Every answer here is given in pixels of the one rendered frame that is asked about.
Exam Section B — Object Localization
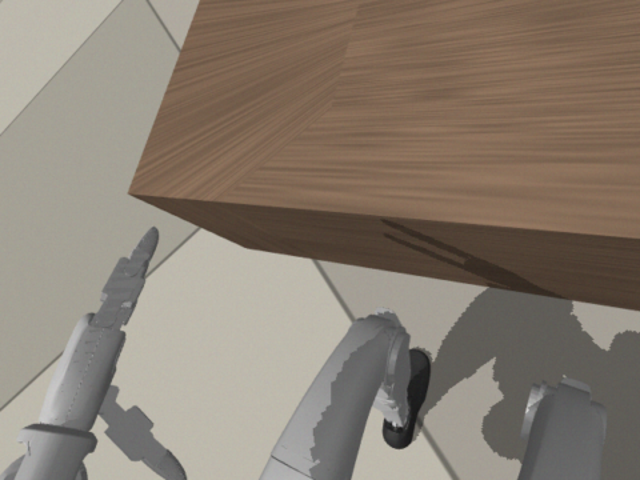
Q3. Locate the left robot arm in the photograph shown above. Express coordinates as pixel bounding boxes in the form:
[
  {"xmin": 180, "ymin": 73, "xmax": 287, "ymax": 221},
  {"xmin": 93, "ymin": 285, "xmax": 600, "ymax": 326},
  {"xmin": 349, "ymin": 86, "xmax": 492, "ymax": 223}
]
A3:
[{"xmin": 0, "ymin": 423, "xmax": 98, "ymax": 480}]

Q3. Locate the left robot foot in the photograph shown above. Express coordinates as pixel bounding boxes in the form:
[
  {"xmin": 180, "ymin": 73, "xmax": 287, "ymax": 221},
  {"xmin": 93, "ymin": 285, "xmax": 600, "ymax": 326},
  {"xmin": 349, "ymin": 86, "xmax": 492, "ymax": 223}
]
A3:
[{"xmin": 383, "ymin": 349, "xmax": 431, "ymax": 449}]

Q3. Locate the left robot hand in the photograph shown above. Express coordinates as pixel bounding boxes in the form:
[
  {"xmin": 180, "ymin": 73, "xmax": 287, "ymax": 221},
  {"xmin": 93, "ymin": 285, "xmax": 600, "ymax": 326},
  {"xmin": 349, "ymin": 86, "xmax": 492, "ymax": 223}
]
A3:
[{"xmin": 39, "ymin": 227, "xmax": 187, "ymax": 480}]

